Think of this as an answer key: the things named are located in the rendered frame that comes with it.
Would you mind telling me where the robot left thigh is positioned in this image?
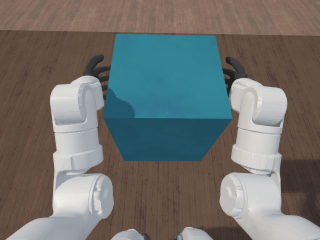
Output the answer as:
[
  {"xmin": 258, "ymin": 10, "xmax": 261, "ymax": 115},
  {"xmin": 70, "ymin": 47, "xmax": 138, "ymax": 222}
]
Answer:
[{"xmin": 111, "ymin": 230, "xmax": 144, "ymax": 240}]

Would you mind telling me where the robot left forearm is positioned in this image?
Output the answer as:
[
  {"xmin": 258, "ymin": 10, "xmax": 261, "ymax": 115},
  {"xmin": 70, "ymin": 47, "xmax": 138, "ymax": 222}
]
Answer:
[{"xmin": 50, "ymin": 75, "xmax": 105, "ymax": 211}]

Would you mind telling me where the right robot hand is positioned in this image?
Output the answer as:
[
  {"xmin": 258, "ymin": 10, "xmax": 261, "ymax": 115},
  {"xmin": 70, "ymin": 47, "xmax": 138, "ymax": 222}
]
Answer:
[{"xmin": 222, "ymin": 57, "xmax": 248, "ymax": 97}]

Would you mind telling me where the right robot upper arm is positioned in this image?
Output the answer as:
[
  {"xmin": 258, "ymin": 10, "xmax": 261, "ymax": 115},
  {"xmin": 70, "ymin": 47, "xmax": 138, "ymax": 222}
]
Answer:
[{"xmin": 219, "ymin": 172, "xmax": 320, "ymax": 240}]

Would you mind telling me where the robot right forearm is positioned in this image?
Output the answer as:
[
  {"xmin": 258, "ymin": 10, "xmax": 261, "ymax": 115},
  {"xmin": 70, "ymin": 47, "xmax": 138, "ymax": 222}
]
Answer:
[{"xmin": 228, "ymin": 78, "xmax": 288, "ymax": 205}]

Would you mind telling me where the carton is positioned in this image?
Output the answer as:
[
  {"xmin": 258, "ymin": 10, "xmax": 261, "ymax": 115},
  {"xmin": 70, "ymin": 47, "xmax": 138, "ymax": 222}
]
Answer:
[{"xmin": 103, "ymin": 34, "xmax": 233, "ymax": 162}]

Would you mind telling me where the left robot upper arm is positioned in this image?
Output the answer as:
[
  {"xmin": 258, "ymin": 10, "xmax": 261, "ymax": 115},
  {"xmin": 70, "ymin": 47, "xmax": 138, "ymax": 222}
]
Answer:
[{"xmin": 6, "ymin": 173, "xmax": 114, "ymax": 240}]

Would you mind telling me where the left robot hand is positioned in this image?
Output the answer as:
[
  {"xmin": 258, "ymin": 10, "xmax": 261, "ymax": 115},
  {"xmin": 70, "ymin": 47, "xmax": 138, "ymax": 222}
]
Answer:
[{"xmin": 83, "ymin": 54, "xmax": 111, "ymax": 100}]

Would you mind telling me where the robot thigh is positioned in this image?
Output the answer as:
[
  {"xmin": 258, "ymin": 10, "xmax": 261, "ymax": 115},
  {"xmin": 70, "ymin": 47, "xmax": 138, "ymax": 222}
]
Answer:
[
  {"xmin": 177, "ymin": 228, "xmax": 213, "ymax": 240},
  {"xmin": 111, "ymin": 230, "xmax": 144, "ymax": 240}
]

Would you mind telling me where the robot right thigh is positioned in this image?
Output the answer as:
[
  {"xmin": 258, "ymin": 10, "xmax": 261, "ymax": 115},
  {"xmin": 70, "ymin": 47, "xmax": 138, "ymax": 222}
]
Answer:
[{"xmin": 177, "ymin": 228, "xmax": 213, "ymax": 240}]

